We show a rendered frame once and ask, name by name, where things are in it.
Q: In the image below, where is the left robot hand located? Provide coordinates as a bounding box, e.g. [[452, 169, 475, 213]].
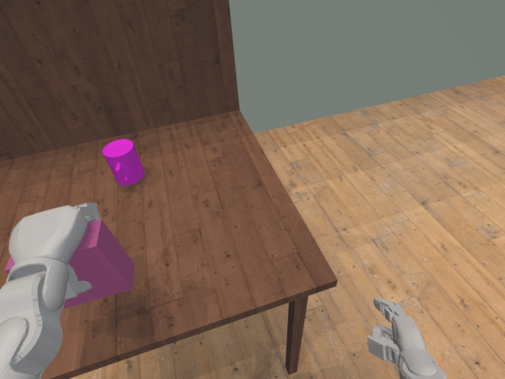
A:
[[9, 203, 101, 300]]

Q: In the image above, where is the right robot forearm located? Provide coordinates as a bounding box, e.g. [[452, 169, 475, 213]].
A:
[[398, 348, 447, 379]]

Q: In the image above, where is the left robot forearm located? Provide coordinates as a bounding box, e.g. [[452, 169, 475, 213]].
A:
[[0, 257, 69, 379]]

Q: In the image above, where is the right robot hand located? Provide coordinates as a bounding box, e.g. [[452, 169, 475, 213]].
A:
[[368, 297, 427, 366]]

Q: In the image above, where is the sponge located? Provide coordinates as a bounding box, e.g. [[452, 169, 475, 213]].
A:
[[5, 220, 135, 309]]

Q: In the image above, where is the table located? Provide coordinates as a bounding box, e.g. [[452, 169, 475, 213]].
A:
[[0, 0, 338, 379]]

